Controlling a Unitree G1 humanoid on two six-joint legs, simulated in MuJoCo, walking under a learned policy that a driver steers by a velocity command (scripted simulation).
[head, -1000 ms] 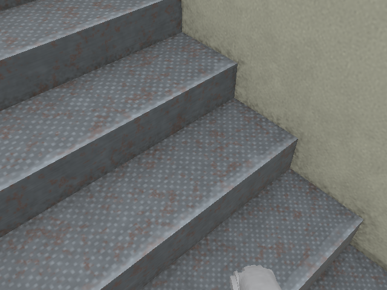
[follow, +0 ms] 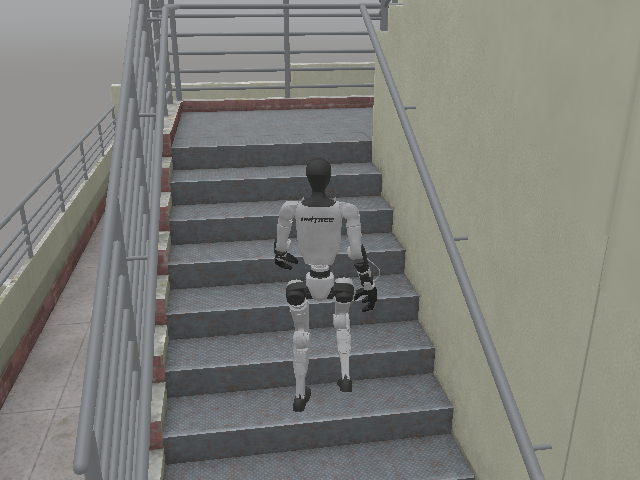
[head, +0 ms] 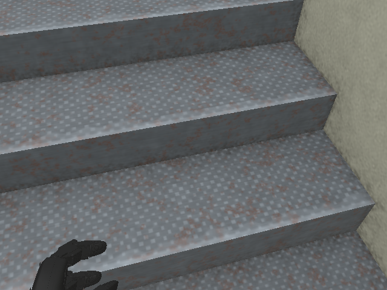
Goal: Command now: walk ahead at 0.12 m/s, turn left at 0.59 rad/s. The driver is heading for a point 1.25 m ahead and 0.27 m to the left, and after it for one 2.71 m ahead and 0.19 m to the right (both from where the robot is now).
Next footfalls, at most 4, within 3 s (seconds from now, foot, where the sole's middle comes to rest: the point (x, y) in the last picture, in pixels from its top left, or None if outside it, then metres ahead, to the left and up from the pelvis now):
0.14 right None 0.02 -0.14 -0.77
0.56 left None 0.28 0.12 -0.61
1.02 right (167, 214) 0.62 0.03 -0.45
1.64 left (26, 118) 0.89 0.42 -0.28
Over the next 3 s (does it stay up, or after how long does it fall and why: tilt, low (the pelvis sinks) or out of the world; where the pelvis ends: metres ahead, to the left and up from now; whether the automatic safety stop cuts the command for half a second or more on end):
stays up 1.42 0.52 0.79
